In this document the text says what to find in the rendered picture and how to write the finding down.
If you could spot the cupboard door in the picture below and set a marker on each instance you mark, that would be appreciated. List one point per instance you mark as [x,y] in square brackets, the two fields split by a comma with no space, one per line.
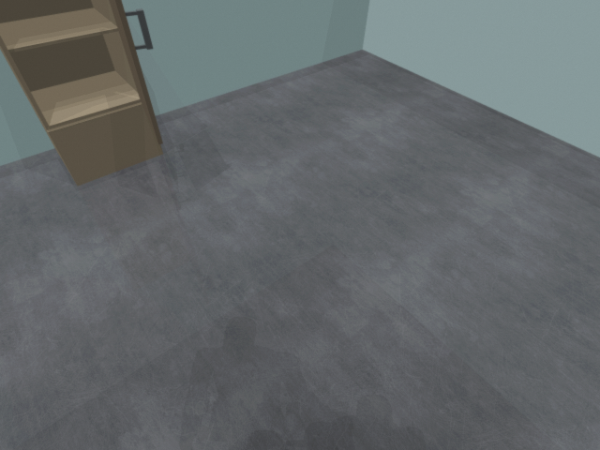
[135,67]

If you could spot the handle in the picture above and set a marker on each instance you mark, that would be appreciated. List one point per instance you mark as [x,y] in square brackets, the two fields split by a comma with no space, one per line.
[147,40]

